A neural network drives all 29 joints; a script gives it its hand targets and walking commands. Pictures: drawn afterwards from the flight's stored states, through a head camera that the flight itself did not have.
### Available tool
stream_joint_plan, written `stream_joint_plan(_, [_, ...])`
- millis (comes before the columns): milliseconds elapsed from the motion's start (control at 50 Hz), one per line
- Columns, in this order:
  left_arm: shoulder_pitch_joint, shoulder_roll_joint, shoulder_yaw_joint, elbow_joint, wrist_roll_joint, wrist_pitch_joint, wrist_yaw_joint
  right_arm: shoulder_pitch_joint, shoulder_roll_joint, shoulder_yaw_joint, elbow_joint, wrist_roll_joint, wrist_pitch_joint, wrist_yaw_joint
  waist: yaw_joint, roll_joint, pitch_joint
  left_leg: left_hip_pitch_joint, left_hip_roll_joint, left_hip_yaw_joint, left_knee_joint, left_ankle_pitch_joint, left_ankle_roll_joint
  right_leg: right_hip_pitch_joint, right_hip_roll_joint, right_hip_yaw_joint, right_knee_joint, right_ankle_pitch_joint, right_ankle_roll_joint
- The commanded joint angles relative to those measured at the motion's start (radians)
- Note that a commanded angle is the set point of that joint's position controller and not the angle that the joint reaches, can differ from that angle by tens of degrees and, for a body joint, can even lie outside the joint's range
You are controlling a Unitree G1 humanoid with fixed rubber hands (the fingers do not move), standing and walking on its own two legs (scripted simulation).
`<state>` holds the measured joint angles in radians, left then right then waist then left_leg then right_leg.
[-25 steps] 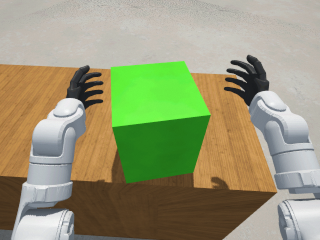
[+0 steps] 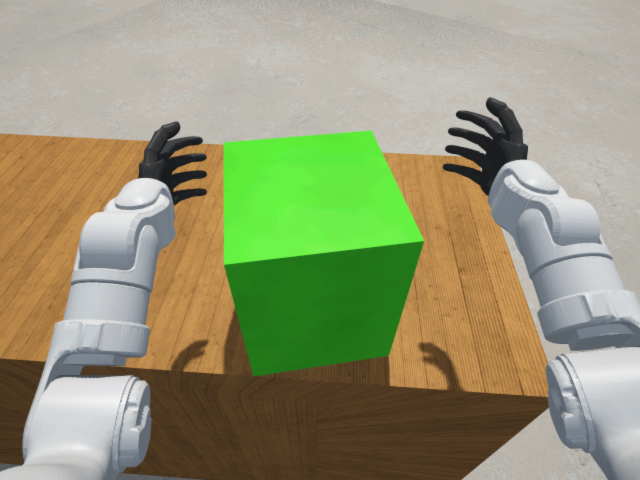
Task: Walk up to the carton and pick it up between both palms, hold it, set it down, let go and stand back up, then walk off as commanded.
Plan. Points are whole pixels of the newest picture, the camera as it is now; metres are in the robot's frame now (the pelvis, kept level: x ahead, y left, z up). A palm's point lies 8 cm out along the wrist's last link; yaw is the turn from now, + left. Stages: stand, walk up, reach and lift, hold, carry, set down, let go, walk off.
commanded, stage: reach and lift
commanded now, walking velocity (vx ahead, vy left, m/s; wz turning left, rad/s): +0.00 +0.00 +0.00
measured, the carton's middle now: (311, 255) +0.42 +0.05 +0.06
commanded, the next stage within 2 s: none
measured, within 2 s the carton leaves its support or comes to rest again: neither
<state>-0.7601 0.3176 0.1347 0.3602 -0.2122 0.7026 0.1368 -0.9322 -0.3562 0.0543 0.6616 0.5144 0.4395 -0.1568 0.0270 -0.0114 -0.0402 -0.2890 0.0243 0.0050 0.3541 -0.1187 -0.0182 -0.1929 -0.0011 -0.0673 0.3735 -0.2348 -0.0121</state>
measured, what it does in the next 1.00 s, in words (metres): stands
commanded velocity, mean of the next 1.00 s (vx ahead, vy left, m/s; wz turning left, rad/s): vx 0.00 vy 0.00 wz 0.00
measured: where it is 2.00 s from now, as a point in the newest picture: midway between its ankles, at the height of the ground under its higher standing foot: outside the picture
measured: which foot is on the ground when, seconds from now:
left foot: down 0.00-1.00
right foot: down 0.00-1.00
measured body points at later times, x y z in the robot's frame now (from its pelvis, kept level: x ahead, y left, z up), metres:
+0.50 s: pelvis +0.00 +0.00 +0.00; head +0.04 -0.01 +0.45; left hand +0.42 +0.22 +0.12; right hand +0.44 -0.15 +0.10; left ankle +0.04 +0.13 -0.75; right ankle -0.03 -0.10 -0.75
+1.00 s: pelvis +0.01 +0.00 +0.00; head +0.04 +0.00 +0.45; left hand +0.43 +0.21 +0.11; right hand +0.44 -0.11 +0.10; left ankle +0.04 +0.13 -0.75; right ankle -0.03 -0.10 -0.75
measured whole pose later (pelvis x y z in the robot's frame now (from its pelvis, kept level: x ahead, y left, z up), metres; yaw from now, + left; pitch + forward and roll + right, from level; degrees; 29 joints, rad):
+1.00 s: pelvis +0.01 +0.00 +0.00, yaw +0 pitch +4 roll +0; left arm -0.73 0.16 0.16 0.74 -0.06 0.17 0.09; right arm -0.74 -0.12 0.05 0.82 0.26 0.07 -0.16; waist 0.05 0.01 -0.02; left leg -0.30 0.02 0.01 0.35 -0.13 -0.02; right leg -0.19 0.00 -0.07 0.35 -0.23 -0.01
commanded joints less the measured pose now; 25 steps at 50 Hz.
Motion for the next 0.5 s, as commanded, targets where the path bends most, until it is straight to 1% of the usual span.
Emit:
stream_joint_plan(0, [-0.483, 0.168, 0.110, -0.124, 0.050, -0.095, -0.028, -0.463, -0.125, 0.020, -0.122, -0.032, -0.077, 0.027, 0.097, 0.046, -0.554, 0.355, -0.025, 0.014, 0.049, 0.376, -0.040, 0.009, 0.054, 0.060, -0.046, 0.413, 0.072])
stream_joint_plan(60, [-0.430, 0.146, 0.103, -0.054, 0.059, -0.131, -0.042, -0.425, -0.106, 0.011, -0.105, -0.060, -0.108, 0.022, 0.090, 0.047, -0.523, 0.357, -0.026, 0.012, 0.044, 0.376, -0.040, 0.007, 0.058, 0.054, -0.055, 0.388, 0.067])
stream_joint_plan(80, [-0.423, 0.138, 0.108, -0.021, 0.070, -0.148, -0.046, -0.420, -0.095, 0.012, -0.089, -0.071, -0.118, 0.021, 0.094, 0.040, -0.495, 0.347, -0.026, 0.012, 0.040, 0.359, -0.037, -0.003, 0.057, 0.054, -0.060, 0.366, 0.068])
stream_joint_plan(100, [-0.412, 0.129, 0.104, -0.011, 0.068, -0.164, -0.050, -0.403, -0.082, 0.007, -0.086, -0.083, -0.129, 0.019, 0.089, 0.042, -0.492, 0.345, -0.028, 0.013, 0.042, 0.359, -0.037, -0.002, 0.059, 0.054, -0.062, 0.354, 0.064])
stream_joint_plan(120, [-0.408, 0.112, 0.096, -0.019, 0.073, -0.185, -0.051, -0.397, -0.075, 0.004, -0.086, -0.089, -0.146, 0.020, 0.088, 0.061, -0.500, 0.358, -0.026, 0.011, 0.046, 0.373, -0.041, -0.009, 0.061, 0.046, -0.058, 0.348, 0.061])
stream_joint_plan(160, [-0.385, 0.089, 0.091, -0.012, 0.073, -0.230, -0.053, -0.376, -0.056, 0.001, -0.089, -0.110, -0.181, 0.022, 0.093, 0.068, -0.503, 0.372, -0.024, 0.009, 0.056, 0.391, -0.040, -0.021, 0.064, 0.045, -0.058, 0.333, 0.055])
stream_joint_plan(220, [-0.359, 0.062, 0.073, 0.040, 0.075, -0.293, -0.057, -0.355, -0.040, -0.011, -0.079, -0.137, -0.231, 0.024, 0.096, 0.074, -0.509, 0.379, -0.020, 0.003, 0.065, 0.397, -0.038, -0.052, 0.069, 0.035, -0.060, 0.286, 0.046])
stream_joint_plan(240, [-0.348, 0.060, 0.071, 0.069, 0.081, -0.310, -0.060, -0.349, -0.035, -0.008, -0.077, -0.142, -0.245, 0.023, 0.102, 0.078, -0.507, 0.380, -0.018, 0.006, 0.067, 0.396, -0.038, -0.059, 0.070, 0.034, -0.063, 0.273, 0.042])
stream_joint_plan(260, [-0.342, 0.058, 0.074, 0.071, 0.083, -0.329, -0.061, -0.346, -0.027, -0.006, -0.096, -0.149, -0.263, 0.020, 0.107, 0.073, -0.519, 0.381, -0.019, 0.007, 0.070, 0.410, -0.037, -0.050, 0.071, 0.034, -0.066, 0.279, 0.041])
stream_joint_plan(280, [-0.350, 0.054, 0.066, 0.084, 0.081, -0.349, -0.061, -0.354, -0.032, -0.009, -0.096, -0.151, -0.278, 0.023, 0.105, 0.075, -0.522, 0.382, -0.017, 0.004, 0.074, 0.414, -0.038, -0.061, 0.074, 0.031, -0.063, 0.270, 0.039])
stream_joint_plan(300, [-0.344, 0.054, 0.073, 0.086, 0.083, -0.368, -0.061, -0.349, -0.023, -0.006, -0.110, -0.156, -0.293, 0.021, 0.115, 0.073, -0.535, 0.381, -0.019, 0.009, 0.079, 0.423, -0.036, -0.060, 0.071, 0.036, -0.067, 0.274, 0.039])
stream_joint_plan(320, [-0.347, 0.050, 0.071, 0.108, 0.079, -0.385, -0.063, -0.353, -0.023, -0.008, -0.118, -0.166, -0.307, 0.017, 0.113, 0.065, -0.534, 0.376, -0.018, 0.010, 0.081, 0.423, -0.034, -0.061, 0.070, 0.036, -0.064, 0.284, 0.041])
stream_joint_plan(340, [-0.341, 0.045, 0.067, 0.107, 0.082, -0.399, -0.063, -0.346, -0.027, -0.013, -0.116, -0.171, -0.319, 0.017, 0.110, 0.071, -0.544, 0.382, -0.017, 0.008, 0.083, 0.424, -0.037, -0.071, 0.072, 0.034, -0.065, 0.276, 0.040])
stream_joint_plan(380, [-0.346, 0.040, 0.063, 0.114, 0.080, -0.429, -0.059, -0.351, -0.018, -0.013, -0.133, -0.177, -0.337, 0.020, 0.117, 0.065, -0.561, 0.379, -0.014, 0.011, 0.085, 0.427, -0.034, -0.078, 0.072, 0.035, -0.066, 0.268, 0.037])
stream_joint_plan(400, [-0.343, 0.035, 0.063, 0.119, 0.082, -0.441, -0.058, -0.343, -0.017, -0.007, -0.120, -0.181, -0.343, 0.021, 0.118, 0.064, -0.573, 0.377, -0.013, 0.012, 0.087, 0.431, -0.035, -0.082, 0.072, 0.035, -0.064, 0.266, 0.036])
stream_joint_plan(420, [-0.347, 0.036, 0.067, 0.109, 0.083, -0.457, -0.057, -0.341, -0.011, -0.009, -0.134, -0.187, -0.354, 0.019, 0.119, 0.061, -0.591, 0.374, -0.013, 0.014, 0.091, 0.441, -0.033, -0.084, 0.071, 0.037, -0.062, 0.284, 0.038])
stream_joint_plan(440, [-0.349, 0.030, 0.070, 0.117, 0.086, -0.463, -0.057, -0.338, -0.012, -0.012, -0.121, -0.193, -0.359, 0.016, 0.112, 0.060, -0.596, 0.380, -0.013, 0.015, 0.093, 0.446, -0.035, -0.090, 0.070, 0.036, -0.065, 0.289, 0.039])
stream_joint_plan(460, [-0.341, 0.032, 0.076, 0.128, 0.089, -0.472, -0.057, -0.329, -0.006, 0.000, -0.115, -0.192, -0.361, 0.017, 0.122, 0.043, -0.595, 0.374, -0.013, 0.017, 0.093, 0.455, -0.031, -0.081, 0.072, 0.039, -0.062, 0.304, 0.042])
stream_joint_plan(480, [-0.348, 0.024, 0.077, 0.127, 0.093, -0.483, -0.058, -0.334, -0.001, -0.002, -0.101, -0.197, -0.367, 0.018, 0.118, 0.040, -0.593, 0.369, -0.014, 0.017, 0.091, 0.453, -0.028, -0.086, 0.070, 0.039, -0.063, 0.311, 0.044])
